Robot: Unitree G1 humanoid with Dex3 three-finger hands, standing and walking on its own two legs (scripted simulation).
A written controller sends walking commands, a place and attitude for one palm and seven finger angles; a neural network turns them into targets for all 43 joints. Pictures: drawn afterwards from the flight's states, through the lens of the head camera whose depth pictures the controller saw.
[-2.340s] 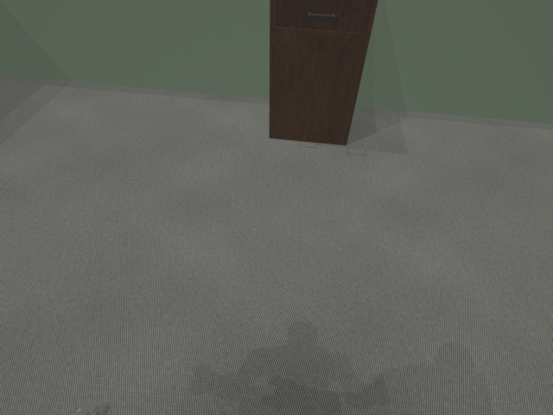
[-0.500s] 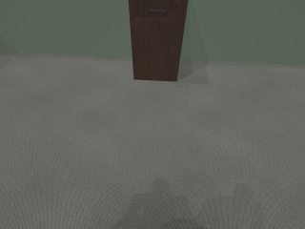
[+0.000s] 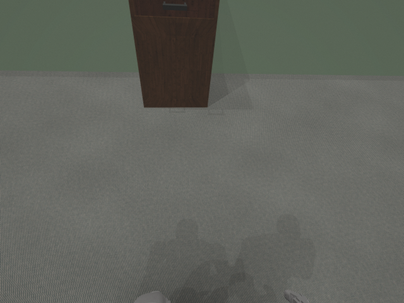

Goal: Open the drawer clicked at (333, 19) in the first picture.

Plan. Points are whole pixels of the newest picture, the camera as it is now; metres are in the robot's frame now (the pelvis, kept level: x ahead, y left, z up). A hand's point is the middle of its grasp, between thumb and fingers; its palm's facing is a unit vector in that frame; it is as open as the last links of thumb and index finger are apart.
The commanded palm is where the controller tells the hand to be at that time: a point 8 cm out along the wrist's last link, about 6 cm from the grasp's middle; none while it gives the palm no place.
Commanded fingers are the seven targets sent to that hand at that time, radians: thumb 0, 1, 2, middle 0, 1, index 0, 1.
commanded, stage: walk to a spot facing it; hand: left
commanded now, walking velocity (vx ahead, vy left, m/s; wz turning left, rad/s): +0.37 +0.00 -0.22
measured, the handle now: (174, 5) +1.45 +0.27 -0.03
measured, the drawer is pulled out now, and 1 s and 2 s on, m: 0.00 0.00 0.00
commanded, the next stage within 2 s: turn to face it in 1.20 s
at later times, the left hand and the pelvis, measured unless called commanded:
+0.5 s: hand (159, 222) +0.32 +0.13 -0.14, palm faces -0.11 -0.97 -0.19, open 7.3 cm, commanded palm none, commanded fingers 0.00 0.90 0.90 -0.20 -0.30 -0.20 -0.30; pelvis +0.21 -0.03 +0.01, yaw -6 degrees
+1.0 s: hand (159, 167) +0.50 +0.17 -0.15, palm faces -0.12 -0.98 -0.15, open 7.4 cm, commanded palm none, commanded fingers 0.00 0.90 0.90 -0.20 -0.30 -0.20 -0.30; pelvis +0.44 +0.00 +0.03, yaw -11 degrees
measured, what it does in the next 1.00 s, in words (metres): walks ahead: right foot, then left foot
